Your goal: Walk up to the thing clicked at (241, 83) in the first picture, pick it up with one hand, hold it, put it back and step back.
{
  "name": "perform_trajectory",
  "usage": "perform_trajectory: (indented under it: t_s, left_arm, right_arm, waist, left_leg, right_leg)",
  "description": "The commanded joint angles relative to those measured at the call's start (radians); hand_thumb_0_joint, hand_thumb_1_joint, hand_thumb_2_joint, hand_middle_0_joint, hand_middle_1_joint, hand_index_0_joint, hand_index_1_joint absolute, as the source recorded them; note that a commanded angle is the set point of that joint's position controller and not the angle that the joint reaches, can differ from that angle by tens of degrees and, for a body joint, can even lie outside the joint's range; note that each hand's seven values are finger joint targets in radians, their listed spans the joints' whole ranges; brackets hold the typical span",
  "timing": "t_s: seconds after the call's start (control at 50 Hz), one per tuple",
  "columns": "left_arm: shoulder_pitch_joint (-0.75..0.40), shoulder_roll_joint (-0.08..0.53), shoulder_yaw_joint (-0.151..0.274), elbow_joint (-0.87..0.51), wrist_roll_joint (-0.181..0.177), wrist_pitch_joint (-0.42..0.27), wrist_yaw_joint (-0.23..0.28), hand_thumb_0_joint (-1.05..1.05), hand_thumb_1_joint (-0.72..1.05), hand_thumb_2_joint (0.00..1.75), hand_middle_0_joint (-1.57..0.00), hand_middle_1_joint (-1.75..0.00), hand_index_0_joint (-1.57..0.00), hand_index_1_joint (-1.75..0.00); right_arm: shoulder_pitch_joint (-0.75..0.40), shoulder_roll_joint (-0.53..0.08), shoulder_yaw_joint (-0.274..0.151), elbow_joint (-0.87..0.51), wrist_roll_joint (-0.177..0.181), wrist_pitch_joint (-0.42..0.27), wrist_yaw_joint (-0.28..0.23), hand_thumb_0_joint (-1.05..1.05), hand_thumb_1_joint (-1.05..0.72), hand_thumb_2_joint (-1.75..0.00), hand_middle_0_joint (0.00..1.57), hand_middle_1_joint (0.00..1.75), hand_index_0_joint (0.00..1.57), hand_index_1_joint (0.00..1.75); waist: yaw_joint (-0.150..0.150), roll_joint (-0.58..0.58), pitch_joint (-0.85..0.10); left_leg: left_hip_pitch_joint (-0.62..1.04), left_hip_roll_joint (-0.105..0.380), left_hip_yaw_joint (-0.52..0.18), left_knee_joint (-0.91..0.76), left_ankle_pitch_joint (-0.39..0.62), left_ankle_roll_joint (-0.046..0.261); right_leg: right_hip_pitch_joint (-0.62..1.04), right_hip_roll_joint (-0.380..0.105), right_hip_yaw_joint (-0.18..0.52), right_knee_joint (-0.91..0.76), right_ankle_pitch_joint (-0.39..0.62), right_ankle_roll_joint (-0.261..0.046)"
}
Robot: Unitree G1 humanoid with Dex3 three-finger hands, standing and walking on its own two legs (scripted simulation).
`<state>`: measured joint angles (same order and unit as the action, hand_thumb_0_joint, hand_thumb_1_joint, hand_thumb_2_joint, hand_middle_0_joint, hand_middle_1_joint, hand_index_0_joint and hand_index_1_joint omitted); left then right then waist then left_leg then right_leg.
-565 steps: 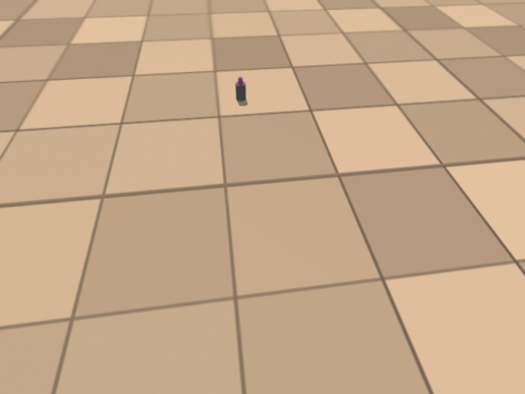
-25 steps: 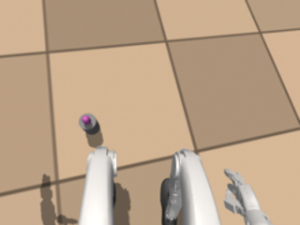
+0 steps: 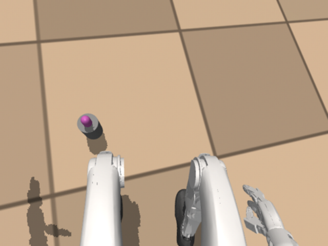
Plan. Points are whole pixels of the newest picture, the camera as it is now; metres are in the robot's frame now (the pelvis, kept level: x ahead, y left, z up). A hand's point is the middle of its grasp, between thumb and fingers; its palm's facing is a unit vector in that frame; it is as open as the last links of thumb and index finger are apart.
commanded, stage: go down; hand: left
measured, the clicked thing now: (89, 125) +0.44 +0.25 -0.33
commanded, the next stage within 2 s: approach in 0.60 s
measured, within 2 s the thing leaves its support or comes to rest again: neither
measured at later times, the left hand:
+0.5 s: hand out of the picture +0.34 +0.43 -0.02, palm faces +0.23 -0.96 -0.12, open 17.4 cm
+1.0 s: hand out of the picture +0.35 +0.43 -0.09, palm faces +0.26 -0.97 -0.02, open 17.6 cm
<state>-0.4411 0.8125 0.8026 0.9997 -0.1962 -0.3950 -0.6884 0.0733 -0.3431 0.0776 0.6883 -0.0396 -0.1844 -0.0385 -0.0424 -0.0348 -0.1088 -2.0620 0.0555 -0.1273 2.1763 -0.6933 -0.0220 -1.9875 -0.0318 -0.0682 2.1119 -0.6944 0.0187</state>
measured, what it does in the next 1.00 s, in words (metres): lowers itself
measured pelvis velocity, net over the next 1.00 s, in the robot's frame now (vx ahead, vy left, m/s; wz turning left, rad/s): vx -0.01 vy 0.00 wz -0.04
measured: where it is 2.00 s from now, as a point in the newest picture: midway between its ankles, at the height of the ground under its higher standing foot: (149, 230)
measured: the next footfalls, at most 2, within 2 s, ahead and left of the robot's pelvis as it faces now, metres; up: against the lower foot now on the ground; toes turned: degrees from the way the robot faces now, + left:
none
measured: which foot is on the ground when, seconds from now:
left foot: down 0.00-1.00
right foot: down 0.00-1.00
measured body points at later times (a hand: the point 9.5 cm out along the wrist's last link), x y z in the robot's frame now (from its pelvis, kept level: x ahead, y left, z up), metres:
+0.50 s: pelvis +0.00 +0.00 -0.02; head +0.20 +0.08 +0.37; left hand +0.32 +0.48 -0.01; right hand +0.18 -0.27 -0.12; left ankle +0.08 +0.13 -0.37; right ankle +0.09 -0.13 -0.37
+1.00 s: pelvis -0.01 +0.00 -0.06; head +0.21 +0.09 +0.32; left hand +0.33 +0.48 -0.08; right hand +0.17 -0.27 -0.15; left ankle +0.08 +0.13 -0.37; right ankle +0.09 -0.13 -0.37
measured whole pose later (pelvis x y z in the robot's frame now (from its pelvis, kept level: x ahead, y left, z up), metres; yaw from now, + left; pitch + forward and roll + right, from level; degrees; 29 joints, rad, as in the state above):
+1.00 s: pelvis -0.01 +0.00 -0.06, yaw -2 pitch +29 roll -8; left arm -0.55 0.91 0.86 1.22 -0.31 -0.57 -0.78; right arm 0.02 -0.38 0.17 0.68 -0.09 -0.20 -0.01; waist -0.08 -0.09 0.00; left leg -2.20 0.05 -0.17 2.38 -0.70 -0.02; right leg -2.11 -0.01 -0.08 2.29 -0.68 0.03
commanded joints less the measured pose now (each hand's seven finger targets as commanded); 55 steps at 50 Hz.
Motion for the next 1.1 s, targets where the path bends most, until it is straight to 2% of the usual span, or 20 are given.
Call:
perform_trajectory:
  t_s: [0.0,0.04,0.08,0.28,0.32,0.36,0.42,0.48,0.54,0.64,0.66,0.68,0.7,0.74,0.82,0.92,1.0,1.04,1.06,1.08]
  left_arm:
    - [-0.131,0.434,0.085,-0.191,-0.034,-0.057,-0.004,0.00,-0.53,0.10,-0.04,-0.09,-0.03,-0.10]
    - [-0.129,0.416,0.080,-0.181,-0.037,-0.053,-0.008,0.00,-0.52,0.11,-0.04,-0.10,-0.04,-0.10]
    - [-0.134,0.439,0.091,-0.187,-0.038,-0.054,-0.012,0.00,-0.53,0.10,-0.04,-0.09,-0.03,-0.09]
    - [-0.150,0.437,0.088,-0.174,-0.043,-0.052,-0.021,0.00,-0.53,0.10,-0.04,-0.08,-0.03,-0.09]
    - [-0.150,0.452,0.103,-0.187,-0.047,-0.058,-0.025,0.00,-0.54,0.10,-0.04,-0.08,-0.03,-0.09]
    - [-0.154,0.454,0.099,-0.185,-0.047,-0.057,-0.032,0.00,-0.54,0.10,-0.04,-0.08,-0.03,-0.09]
    - [-0.172,0.455,0.103,-0.167,-0.056,-0.060,-0.035,0.00,-0.57,0.10,-0.04,-0.08,-0.03,-0.09]
    - [-0.168,0.483,0.116,-0.164,-0.056,-0.066,-0.042,0.00,-0.56,0.10,-0.04,-0.08,-0.03,-0.09]
    - [-0.184,0.475,0.114,-0.157,-0.060,-0.066,-0.051,0.00,-0.56,0.10,-0.04,-0.08,-0.03,-0.09]
    - [-0.160,0.498,0.131,-0.134,-0.063,-0.072,-0.060,0.00,-0.56,0.10,-0.05,-0.08,-0.03,-0.09]
    - [-0.173,0.497,0.130,-0.138,-0.063,-0.073,-0.063,0.00,-0.54,0.11,-0.04,-0.08,-0.03,-0.10]
    - [-0.159,0.488,0.133,-0.132,-0.066,-0.075,-0.067,0.00,-0.56,0.14,-0.07,-0.12,-0.03,-0.15]
    - [-0.176,0.511,0.137,-0.126,-0.067,-0.077,-0.070,0.00,-0.60,0.07,-0.07,-0.09,-0.04,-0.11]
    - [-0.171,0.482,0.138,-0.089,-0.084,-0.087,-0.078,0.00,-0.61,0.05,-0.08,-0.09,-0.05,-0.12]
    - [-0.198,0.428,0.116,-0.005,-0.114,-0.141,-0.097,0.00,-0.61,0.05,-0.08,-0.10,-0.05,-0.12]
    - [-0.239,0.386,0.081,0.082,-0.140,-0.229,-0.103,0.00,-0.59,0.05,-0.08,-0.10,-0.06,-0.12]
    - [-0.263,0.420,0.075,0.113,-0.123,-0.299,-0.078,0.00,-0.57,0.06,-0.07,-0.09,-0.05,-0.11]
    - [-0.259,0.477,0.099,0.107,-0.100,-0.333,-0.057,0.00,-0.57,0.05,-0.08,-0.10,-0.06,-0.12]
    - [-0.254,0.465,0.083,0.112,-0.090,-0.349,-0.050,0.00,-0.58,0.06,-0.08,-0.10,-0.05,-0.12]
    - [-0.251,0.467,0.088,0.104,-0.086,-0.366,-0.042,0.00,-0.56,0.06,-0.08,-0.11,-0.06,-0.13]
  right_arm:
    - [0.107,-0.228,-0.088,-0.063,0.007,-0.024,-0.020,0.00,-0.92,-0.91,0.20,0.30,0.20,0.30]
    - [0.113,-0.232,-0.087,-0.057,0.006,-0.024,-0.019,0.00,-0.92,-0.91,0.20,0.30,0.20,0.30]
    - [0.111,-0.232,-0.087,-0.059,0.007,-0.026,-0.018,0.00,-0.92,-0.91,0.20,0.30,0.20,0.30]
    - [0.110,-0.239,-0.082,-0.060,0.009,-0.024,-0.015,0.00,-0.92,-0.91,0.20,0.30,0.20,0.30]
    - [0.113,-0.246,-0.082,-0.058,0.008,-0.023,-0.014,0.00,-0.92,-0.91,0.20,0.30,0.20,0.30]
    - [0.111,-0.248,-0.079,-0.056,0.006,-0.022,-0.014,0.00,-0.93,-0.91,0.20,0.30,0.20,0.30]
    - [0.110,-0.244,-0.074,-0.059,0.006,-0.023,-0.011,0.00,-0.93,-0.91,0.20,0.30,0.20,0.30]
    - [0.106,-0.244,-0.071,-0.058,0.004,-0.023,-0.010,0.00,-0.92,-0.91,0.20,0.30,0.20,0.30]
    - [0.110,-0.249,-0.069,-0.057,0.003,-0.025,-0.009,0.00,-0.93,-0.91,0.20,0.30,0.20,0.30]
    - [0.103,-0.255,-0.063,-0.055,0.002,-0.022,-0.009,0.00,-0.93,-0.91,0.20,0.30,0.20,0.30]
    - [0.107,-0.256,-0.061,-0.054,0.001,-0.022,-0.007,0.00,-0.92,-0.91,0.20,0.30,0.20,0.30]
    - [0.101,-0.260,-0.060,-0.056,0.000,-0.020,-0.008,0.00,-0.94,-0.91,0.20,0.30,0.20,0.30]
    - [0.095,-0.258,-0.056,-0.057,0.000,-0.020,-0.008,0.00,-0.91,-0.91,0.20,0.30,0.20,0.30]
    - [0.091,-0.259,-0.054,-0.059,-0.001,-0.023,-0.006,0.00,-0.92,-0.91,0.20,0.30,0.20,0.30]
    - [0.083,-0.265,-0.034,-0.045,-0.017,-0.031,-0.002,0.00,-0.92,-0.91,0.20,0.30,0.20,0.30]
    - [0.043,-0.281,-0.004,-0.054,-0.041,-0.038,0.008,0.00,-0.91,-0.91,0.20,0.30,0.20,0.30]
    - [0.015,-0.294,0.022,-0.056,-0.072,-0.032,0.019,0.00,-0.91,-0.90,0.20,0.30,0.20,0.30]
    - [0.004,-0.305,0.041,-0.055,-0.092,-0.020,0.023,0.00,-0.91,-0.90,0.20,0.30,0.20,0.30]
    - [-0.007,-0.309,0.046,-0.056,-0.102,-0.012,0.026,0.00,-0.91,-0.90,0.20,0.30,0.20,0.30]
    - [-0.013,-0.318,0.051,-0.060,-0.109,-0.005,0.030,0.00,-0.91,-0.90,0.20,0.30,0.20,0.30]
  waist:
    - [0.045,0.234,-0.609]
    - [0.042,0.245,-0.594]
    - [0.048,0.244,-0.601]
    - [0.037,0.243,-0.572]
    - [0.045,0.275,-0.586]
    - [0.043,0.293,-0.592]
    - [0.033,0.254,-0.569]
    - [0.042,0.251,-0.569]
    - [0.026,0.244,-0.582]
    - [0.038,0.252,-0.573]
    - [0.028,0.259,-0.563]
    - [0.033,0.271,-0.566]
    - [0.028,0.259,-0.552]
    - [0.014,0.211,-0.525]
    - [-0.025,0.172,-0.472]
    - [-0.051,0.170,-0.439]
    - [-0.048,0.193,-0.452]
    - [-0.034,0.254,-0.478]
    - [-0.040,0.279,-0.478]
    - [-0.042,0.291,-0.474]
  left_leg:
    - [0.457,-0.016,0.056,-0.292,0.143,0.039]
    - [0.462,-0.016,0.054,-0.288,0.152,0.037]
    - [0.459,-0.016,0.056,-0.279,0.141,0.039]
    - [0.435,-0.016,0.042,-0.269,0.115,0.039]
    - [0.463,-0.016,0.040,-0.265,0.139,0.035]
    - [0.473,-0.016,0.037,-0.258,0.156,0.033]
    - [0.433,-0.017,0.043,-0.244,0.121,0.039]
    - [0.407,-0.019,0.056,-0.231,0.123,0.042]
    - [0.413,-0.019,0.053,-0.214,0.137,0.041]
    - [0.406,-0.019,0.048,-0.211,0.139,0.040]
    - [0.406,-0.018,0.043,-0.210,0.135,0.039]
    - [0.425,-0.018,0.036,-0.214,0.150,0.035]
    - [0.397,-0.017,0.040,-0.204,0.129,0.038]
    - [0.360,-0.019,0.047,-0.178,0.119,0.044]
    - [0.293,-0.018,0.049,-0.114,0.130,0.048]
    - [0.269,-0.009,0.034,-0.067,0.086,0.041]
    - [0.260,-0.003,0.031,-0.019,0.100,0.034]
    - [0.305,0.002,0.025,-0.004,0.153,0.022]
    - [0.314,0.004,0.021,0.001,0.154,0.018]
    - [0.326,0.007,0.014,0.009,0.164,0.015]
  right_leg:
    - [0.264,0.037,-0.024,-0.203,0.132,-0.056]
    - [0.246,0.036,-0.026,-0.193,0.141,-0.058]
    - [0.237,0.038,-0.024,-0.192,0.133,-0.057]
    - [0.194,0.036,-0.035,-0.163,0.117,-0.057]
    - [0.178,0.035,-0.036,-0.146,0.134,-0.059]
    - [0.168,0.034,-0.037,-0.131,0.145,-0.061]
    - [0.173,0.036,-0.035,-0.143,0.120,-0.057]
    - [0.187,0.038,-0.032,-0.142,0.115,-0.057]
    - [0.180,0.038,-0.035,-0.131,0.129,-0.056]
    - [0.167,0.039,-0.041,-0.113,0.125,-0.057]
    - [0.162,0.039,-0.045,-0.108,0.124,-0.057]
    - [0.152,0.038,-0.048,-0.097,0.136,-0.058]
    - [0.149,0.040,-0.045,-0.101,0.118,-0.057]
    - [0.152,0.044,-0.046,-0.106,0.109,-0.052]
    - [0.148,0.052,-0.057,-0.081,0.122,-0.049]
    - [0.117,0.063,-0.081,-0.040,0.091,-0.049]
    - [0.124,0.071,-0.093,-0.001,0.105,-0.049]
    - [0.136,0.074,-0.100,0.031,0.146,-0.052]
    - [0.127,0.074,-0.106,0.046,0.147,-0.053]
    - [0.114,0.076,-0.114,0.059,0.155,-0.053]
